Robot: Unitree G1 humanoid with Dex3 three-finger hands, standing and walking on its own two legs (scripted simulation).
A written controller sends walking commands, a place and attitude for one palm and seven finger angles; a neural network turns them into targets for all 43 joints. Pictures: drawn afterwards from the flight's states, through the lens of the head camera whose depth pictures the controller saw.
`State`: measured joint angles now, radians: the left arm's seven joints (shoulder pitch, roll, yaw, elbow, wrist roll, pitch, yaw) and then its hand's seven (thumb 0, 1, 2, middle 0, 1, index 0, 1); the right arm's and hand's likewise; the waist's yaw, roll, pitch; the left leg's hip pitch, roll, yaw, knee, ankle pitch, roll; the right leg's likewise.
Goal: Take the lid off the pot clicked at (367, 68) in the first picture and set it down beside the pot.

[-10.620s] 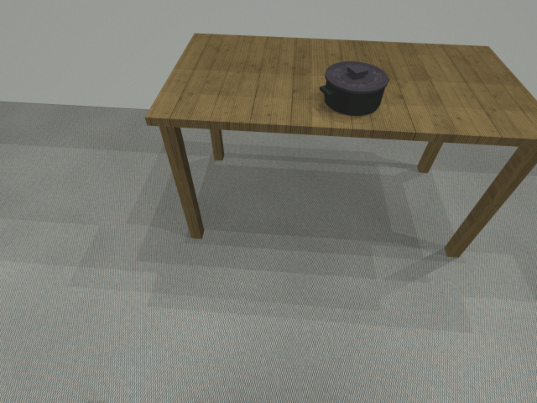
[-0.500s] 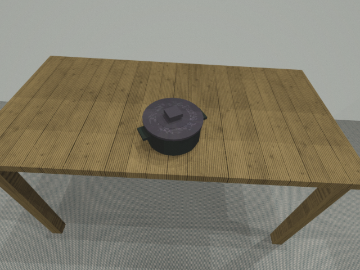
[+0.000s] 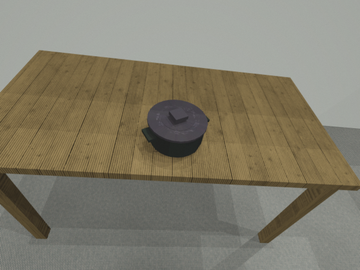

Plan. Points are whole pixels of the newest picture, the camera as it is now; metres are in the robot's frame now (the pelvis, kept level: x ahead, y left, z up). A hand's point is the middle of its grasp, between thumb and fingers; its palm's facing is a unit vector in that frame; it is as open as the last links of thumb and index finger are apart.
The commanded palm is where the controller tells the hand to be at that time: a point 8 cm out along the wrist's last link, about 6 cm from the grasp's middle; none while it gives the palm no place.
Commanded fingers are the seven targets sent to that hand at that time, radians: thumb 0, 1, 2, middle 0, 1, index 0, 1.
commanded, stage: look again from close up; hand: left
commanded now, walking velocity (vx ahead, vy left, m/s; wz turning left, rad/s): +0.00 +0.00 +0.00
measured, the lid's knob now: (178, 115) +0.56 +0.06 +0.02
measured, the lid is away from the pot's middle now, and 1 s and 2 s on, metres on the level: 0.00 0.00 0.00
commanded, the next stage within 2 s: none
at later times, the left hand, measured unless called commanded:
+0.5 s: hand out of the picture +0.00 +0.38 -0.24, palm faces +0.10 -0.98 -0.20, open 7.3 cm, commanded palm none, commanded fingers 0.00 0.90 0.90 -0.20 -0.30 -0.20 -0.30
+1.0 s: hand out of the picture -0.01 +0.41 -0.17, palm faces +0.02 -0.99 -0.15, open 7.3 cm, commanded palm none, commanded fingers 0.00 0.90 0.90 -0.20 -0.30 -0.20 -0.30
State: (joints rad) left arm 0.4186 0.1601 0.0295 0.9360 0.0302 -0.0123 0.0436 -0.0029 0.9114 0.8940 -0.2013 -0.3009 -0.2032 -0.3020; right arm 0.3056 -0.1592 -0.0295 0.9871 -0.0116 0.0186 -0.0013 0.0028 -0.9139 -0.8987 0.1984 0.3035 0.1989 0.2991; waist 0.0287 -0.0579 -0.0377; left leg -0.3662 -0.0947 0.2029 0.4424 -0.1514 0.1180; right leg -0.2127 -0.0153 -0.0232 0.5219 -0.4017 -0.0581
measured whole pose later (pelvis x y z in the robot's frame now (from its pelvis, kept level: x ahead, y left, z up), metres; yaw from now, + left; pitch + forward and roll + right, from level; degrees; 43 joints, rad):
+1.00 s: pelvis -0.07 +0.25 +0.01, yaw +0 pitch +1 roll -1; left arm 0.21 0.16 0.02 0.96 0.02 0.03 0.05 0.00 0.92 0.89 -0.20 -0.30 -0.20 -0.30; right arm 0.34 -0.11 -0.02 1.05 0.00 0.00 -0.03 0.00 -0.92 -0.90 0.20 0.30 0.20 0.30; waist -0.02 -0.04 0.03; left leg -0.24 -0.15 0.03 0.38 -0.17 0.14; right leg -0.13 -0.01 0.03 0.40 -0.30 0.01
